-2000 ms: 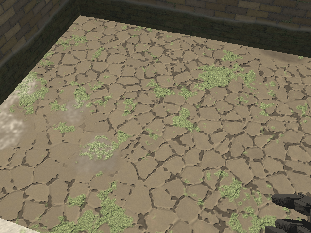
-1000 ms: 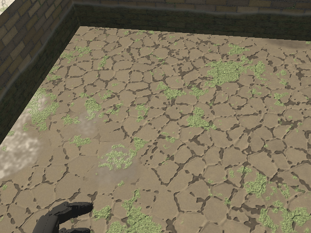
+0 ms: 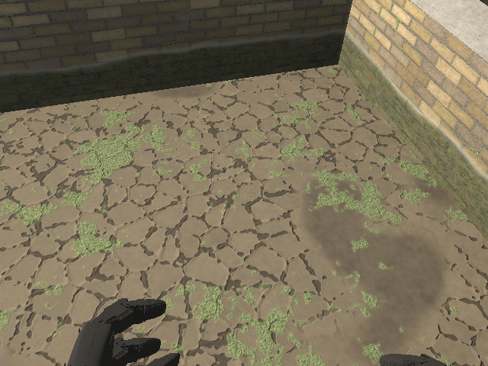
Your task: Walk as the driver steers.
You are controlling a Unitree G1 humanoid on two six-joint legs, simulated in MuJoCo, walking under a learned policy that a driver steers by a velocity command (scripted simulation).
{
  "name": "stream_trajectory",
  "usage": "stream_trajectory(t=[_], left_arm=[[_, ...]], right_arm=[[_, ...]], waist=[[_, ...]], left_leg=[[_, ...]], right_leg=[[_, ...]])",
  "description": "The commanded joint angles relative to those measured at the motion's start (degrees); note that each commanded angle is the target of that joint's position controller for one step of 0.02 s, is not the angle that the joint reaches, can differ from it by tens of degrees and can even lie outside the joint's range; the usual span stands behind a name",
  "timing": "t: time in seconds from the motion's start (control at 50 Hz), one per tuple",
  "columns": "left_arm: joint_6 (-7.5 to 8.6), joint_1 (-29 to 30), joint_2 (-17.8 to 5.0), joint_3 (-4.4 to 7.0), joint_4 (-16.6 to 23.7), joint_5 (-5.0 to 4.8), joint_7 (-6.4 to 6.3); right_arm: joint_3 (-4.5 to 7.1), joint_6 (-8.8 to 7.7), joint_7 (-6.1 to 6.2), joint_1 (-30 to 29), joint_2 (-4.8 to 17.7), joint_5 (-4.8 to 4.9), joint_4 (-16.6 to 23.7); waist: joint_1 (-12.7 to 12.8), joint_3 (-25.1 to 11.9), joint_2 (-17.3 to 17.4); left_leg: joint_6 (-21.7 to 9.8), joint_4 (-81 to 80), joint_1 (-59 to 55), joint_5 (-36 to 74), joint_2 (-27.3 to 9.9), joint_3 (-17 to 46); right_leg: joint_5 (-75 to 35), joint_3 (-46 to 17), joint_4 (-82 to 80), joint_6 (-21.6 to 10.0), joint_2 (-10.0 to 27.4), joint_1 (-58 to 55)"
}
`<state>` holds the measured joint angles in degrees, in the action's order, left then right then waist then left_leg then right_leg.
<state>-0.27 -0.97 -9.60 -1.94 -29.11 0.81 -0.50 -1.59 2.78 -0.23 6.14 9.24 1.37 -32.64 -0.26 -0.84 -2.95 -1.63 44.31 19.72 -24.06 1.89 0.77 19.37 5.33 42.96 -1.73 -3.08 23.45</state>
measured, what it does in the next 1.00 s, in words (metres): lifts its right foot, turning left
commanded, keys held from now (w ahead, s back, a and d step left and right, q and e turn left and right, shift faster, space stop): w+q+shift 0.62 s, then shift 0.38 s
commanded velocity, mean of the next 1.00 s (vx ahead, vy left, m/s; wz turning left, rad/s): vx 0.81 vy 0.00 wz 0.70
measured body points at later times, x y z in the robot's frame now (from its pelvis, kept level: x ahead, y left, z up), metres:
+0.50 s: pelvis -0.02 -0.02 +0.00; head +0.00 +0.01 +0.45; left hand +0.13 +0.27 -0.07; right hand +0.24 -0.18 -0.07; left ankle +0.00 +0.10 -0.71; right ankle +0.04 -0.06 -0.71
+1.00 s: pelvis -0.04 +0.01 +0.01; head -0.05 +0.01 +0.46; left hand -0.04 +0.30 -0.07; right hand +0.23 -0.05 -0.08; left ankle -0.01 +0.11 -0.71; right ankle +0.02 -0.09 -0.66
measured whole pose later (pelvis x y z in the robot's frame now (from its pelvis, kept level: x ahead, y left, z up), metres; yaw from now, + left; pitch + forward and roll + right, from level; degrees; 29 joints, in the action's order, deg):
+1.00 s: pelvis -0.04 +0.01 +0.01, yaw +38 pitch +1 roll -1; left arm -6.6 -7.8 -11.4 0.3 -32.3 0.6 -0.8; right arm -0.9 2.6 1.8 9.0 9.5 -1.6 -34.6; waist 0.6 -3.3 0.3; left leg -4.9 38.1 27.7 -11.6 5.0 0.4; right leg 31.5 1.2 60.3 4.1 -0.7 29.1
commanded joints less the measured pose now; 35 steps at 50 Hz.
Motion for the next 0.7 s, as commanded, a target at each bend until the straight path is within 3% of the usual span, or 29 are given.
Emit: stream_trajectory(t=[0.02, 0.06, 0.08, 0.1, 0.14, 0.18, 0.22, 0.28, 0.36, 0.4, 0.44, 0.46, 0.5, 0.52, 0.54, 0.56, 0.58, 0.6, 0.62, 0.7], left_arm=[[1.26, 5.9, -2.7, 1.20, 6.2, 0.50, 0.20], [0.91, 4.5, -3.1, 1.63, 5.2, 1.12, -0.13], [0.86, 3.8, -3.8, 1.98, 4.8, 1.06, -0.39], [0.91, 3.4, -4.6, 2.37, 4.2, 0.90, -0.35], [0.61, 3.4, -5.8, 3.01, 3.7, 0.79, -0.63], [0.32, 3.8, -6.7, 3.41, 3.5, 1.00, -0.80], [0.16, 3.1, -7.0, 3.85, 3.2, 0.89, -0.93], [-0.42, 3.9, -7.8, 4.53, 3.2, -0.03, -1.44], [-1.29, 5.2, -7.4, 5.07, 4.4, -0.19, -1.01], [-1.23, 5.1, -7.3, 5.19, 5.0, -0.24, -0.50], [-0.91, 2.8, -7.3, 5.31, 4.7, -0.17, -0.31], [-0.80, 1.1, -7.6, 5.49, 4.2, 0.04, -0.39], [-1.10, -0.4, -8.6, 6.18, 2.9, 0.47, -0.65], [-1.25, -1.2, -9.7, 6.73, 2.6, 0.31, -0.62], [-1.18, -3.5, -11.0, 7.19, 1.7, -0.10, -1.02], [-0.81, -6.5, -11.3, 6.67, 0.7, 0.57, -1.72], [-0.39, -5.8, -10.4, 6.01, 0.2, 0.67, -1.91], [-0.04, -6.1, -9.8, 5.54, -0.7, 0.87, -1.56], [0.10, -4.8, -10.0, 5.41, -1.1, 0.79, -1.26], [-0.68, -1.1, -8.5, 4.50, -1.4, 0.32, 0.67]], right_arm=[[1.81, -0.88, 0.24, -9.5, 6.5, 0.85, 6.5], [1.72, -1.07, -0.14, -8.8, 5.1, 0.72, 6.4], [1.96, -0.61, -0.09, -9.5, 4.4, 1.28, 7.1], [1.97, -0.40, -0.07, -9.4, 4.0, 1.23, 7.2], [2.36, 0.10, -0.28, -9.1, 4.1, 1.30, 7.3], [2.77, 0.77, -0.47, -9.7, 4.7, 1.41, 7.5], [2.59, 1.07, -0.48, -10.0, 4.5, 0.88, 7.1], [3.03, 1.04, -1.30, -7.9, 5.6, 1.36, 5.5], [3.37, 1.24, -1.85, -6.3, 7.6, 2.09, 4.6], [3.43, 1.35, -1.85, -6.7, 8.5, 2.06, 4.9], [3.63, 1.38, -1.74, -8.9, 9.2, 1.82, 5.8], [3.73, 1.31, -1.71, -10.0, 9.3, 1.83, 6.3], [3.58, 0.81, -1.40, -8.2, 7.6, 2.25, 5.9], [4.13, 0.41, -1.50, -7.0, 8.0, 2.85, 5.7], [4.32, 0.08, -1.26, -8.5, 7.7, 3.54, 6.1], [5.15, 0.46, -0.95, -14.5, 10.3, 1.31, 7.3], [5.46, 0.90, -0.92, -16.2, 10.7, 0.18, 7.5], [4.73, 1.10, -0.52, -12.6, 8.9, -0.33, 6.3], [4.52, 1.27, -0.39, -9.3, 8.0, 0.39, 5.7], [4.35, 1.04, 1.44, -2.7, 7.9, -0.16, 3.5]], waist=[[2.2, -2.7, 7.0], [2.2, -5.2, 3.3], [2.1, -5.7, 1.0], [1.9, -6.0, -0.6], [1.6, -5.3, -3.9], [0.9, -4.1, -4.7], [0.4, -3.5, -2.6], [-1.7, -4.0, 0.5], [-3.3, -2.5, 8.3], [-3.3, -2.7, 9.5], [-1.7, -3.4, 9.5], [-0.7, -4.0, 8.5], [-0.6, -5.9, 1.9], [0.2, -7.5, -2.2], [2.9, -8.3, -8.6], [6.4, -4.4, -7.2], [5.1, -2.3, -1.8], [3.3, -1.8, 0.6], [1.3, -2.0, -1.3], [-2.4, -3.8, -0.3]], left_leg=[[-4.6, -14.2, 2.3, 17.6, -5.3, 13.5], [-4.0, -11.5, 2.4, 18.3, -2.6, 10.3], [-3.4, -10.7, 3.1, 16.9, -1.6, 9.6], [-3.0, -9.6, 3.5, 14.9, -0.7, 8.3], [-2.5, -7.1, 4.5, 12.4, 0.4, 6.0], [-2.5, -5.3, 5.4, 11.3, 0.9, 4.3], [-3.3, -5.0, 4.6, 12.5, 0.7, 3.5], [-5.1, -5.8, 1.8, 14.3, 1.3, 4.5], [-7.3, -8.7, 5.2, 23.3, 0.4, 14.8], [-7.4, -10.2, 8.1, 23.6, 0.5, 19.9], [-7.0, -11.0, 11.7, 21.9, 1.1, 21.7], [-6.6, -10.7, 14.3, 21.0, 1.5, 21.2], [-5.2, -6.8, 18.8, 19.4, 3.1, 15.3], [-4.3, -1.0, 21.6, 12.2, 4.3, 10.0], [-4.5, 8.8, 25.6, -0.7, 3.2, 5.4], [-3.9, 14.1, 29.0, -1.3, -0.4, 3.4], [-3.0, 14.6, 29.6, 1.7, -2.6, 3.1], [-2.7, 13.5, 24.2, 4.0, -4.3, 2.3], [-2.7, 13.1, 19.9, 4.5, -4.4, 1.1], [-2.1, 9.5, 8.5, 3.6, -4.6, -3.9]], right_leg=[[-10.6, -3.1, -6.0, 4.8, 3.2, -8.2], [-12.9, -2.9, -7.3, 4.7, 4.7, -13.6], [-15.1, -3.5, -8.8, 4.8, 5.8, -16.1], [-15.1, -3.8, -10.1, 4.8, 7.1, -17.4], [-12.9, -3.9, -12.7, 4.2, 9.8, -18.1], [-9.6, -3.4, -14.6, 3.5, 11.9, -16.9], [-6.9, -1.8, -14.6, 3.3, 12.7, -15.3], [-4.1, 1.9, -13.0, 3.8, 11.3, -13.7], [-1.0, 5.8, -3.9, 4.3, 5.7, -12.1], [1.3, 5.0, -1.9, 4.2, 3.9, -12.8], [0.9, 3.5, -2.1, 3.7, 4.0, -15.9], [0.1, 2.7, -3.2, 3.2, 5.1, -19.1], [-2.1, 0.7, -7.1, 1.7, 11.5, -25.9], [0.7, -2.2, -11.5, 0.4, 17.2, -28.7], [5.6, -7.5, -18.8, -0.6, 26.0, -29.8], [11.6, -10.4, -23.0, -2.0, 30.1, -24.8], [7.6, -10.2, -22.0, -1.5, 31.6, -21.7], [4.8, -4.8, -20.9, 0.2, 29.5, -16.3], [5.1, -1.7, -20.8, 1.0, 27.8, -12.9], [6.1, 7.7, -16.3, 0.6, 24.5, -6.0]])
